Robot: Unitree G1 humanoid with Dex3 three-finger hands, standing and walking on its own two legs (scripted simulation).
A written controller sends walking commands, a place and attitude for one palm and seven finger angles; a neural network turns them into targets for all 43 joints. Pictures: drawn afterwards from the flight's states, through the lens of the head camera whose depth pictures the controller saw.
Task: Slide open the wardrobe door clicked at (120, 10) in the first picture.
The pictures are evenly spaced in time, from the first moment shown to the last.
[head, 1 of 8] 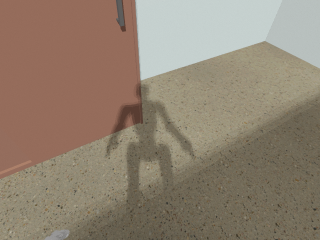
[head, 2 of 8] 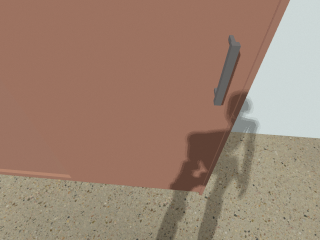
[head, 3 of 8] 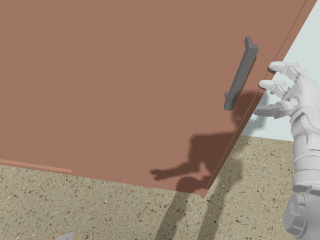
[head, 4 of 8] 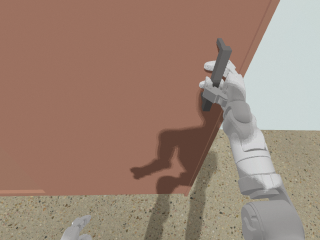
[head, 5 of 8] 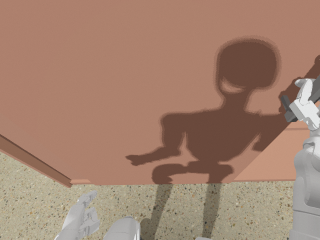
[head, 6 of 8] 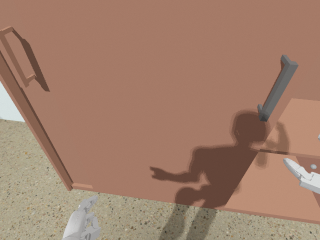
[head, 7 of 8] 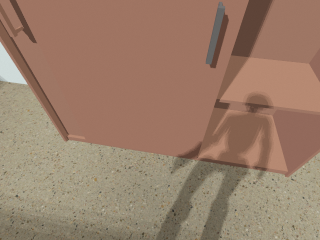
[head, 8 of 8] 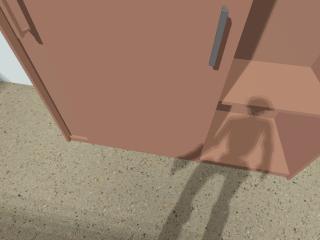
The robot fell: no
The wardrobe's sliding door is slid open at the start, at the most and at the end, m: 0.00 0.62 0.62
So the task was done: yes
